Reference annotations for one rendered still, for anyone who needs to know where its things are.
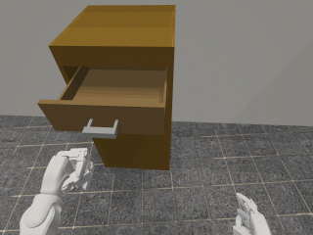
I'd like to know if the robot left forearm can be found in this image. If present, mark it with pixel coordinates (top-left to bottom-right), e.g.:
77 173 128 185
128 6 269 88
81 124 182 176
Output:
20 193 65 235

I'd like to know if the robot left hand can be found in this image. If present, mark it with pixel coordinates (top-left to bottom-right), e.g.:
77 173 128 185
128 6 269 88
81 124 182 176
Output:
40 148 95 200

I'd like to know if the drawer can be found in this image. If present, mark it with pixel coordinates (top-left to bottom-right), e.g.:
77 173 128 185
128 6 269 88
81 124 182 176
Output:
37 66 168 135

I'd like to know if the cabinet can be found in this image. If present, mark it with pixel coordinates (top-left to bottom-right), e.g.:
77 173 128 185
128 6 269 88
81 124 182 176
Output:
49 5 176 170

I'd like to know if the handle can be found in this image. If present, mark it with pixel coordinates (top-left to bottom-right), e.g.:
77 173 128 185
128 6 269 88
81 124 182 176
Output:
82 118 119 139

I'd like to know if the robot right hand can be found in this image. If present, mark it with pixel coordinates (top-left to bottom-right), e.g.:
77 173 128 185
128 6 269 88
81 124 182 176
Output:
233 193 272 235

